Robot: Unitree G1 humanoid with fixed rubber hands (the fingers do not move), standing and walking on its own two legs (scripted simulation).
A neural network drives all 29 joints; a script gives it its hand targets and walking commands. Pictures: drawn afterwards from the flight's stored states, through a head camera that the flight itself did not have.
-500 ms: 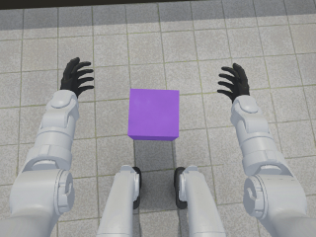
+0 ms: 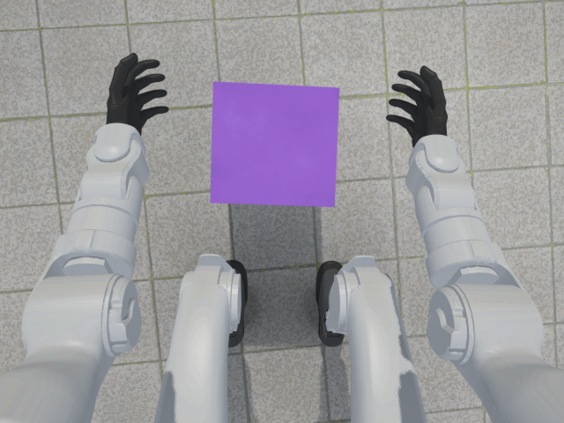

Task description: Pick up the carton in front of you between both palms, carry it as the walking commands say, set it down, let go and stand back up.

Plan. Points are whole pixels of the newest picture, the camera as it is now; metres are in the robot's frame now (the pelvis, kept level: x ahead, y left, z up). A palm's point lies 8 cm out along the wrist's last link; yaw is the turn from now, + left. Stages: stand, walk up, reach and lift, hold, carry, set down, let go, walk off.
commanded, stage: reach and lift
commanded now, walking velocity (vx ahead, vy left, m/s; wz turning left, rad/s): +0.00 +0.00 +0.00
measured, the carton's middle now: (273, 155) +0.46 +0.03 -0.40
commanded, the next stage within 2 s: none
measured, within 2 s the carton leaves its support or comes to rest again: leaves its support in 1.38 s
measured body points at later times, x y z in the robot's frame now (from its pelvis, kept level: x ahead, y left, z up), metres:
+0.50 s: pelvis -0.04 +0.00 -0.15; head +0.32 +0.01 +0.12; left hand +0.48 +0.21 -0.34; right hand +0.49 -0.18 -0.33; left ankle +0.08 +0.12 -0.49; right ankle +0.08 -0.13 -0.49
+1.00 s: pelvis -0.04 +0.00 -0.15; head +0.32 +0.01 +0.12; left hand +0.49 +0.19 -0.34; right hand +0.50 -0.15 -0.33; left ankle +0.08 +0.12 -0.49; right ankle +0.08 -0.13 -0.49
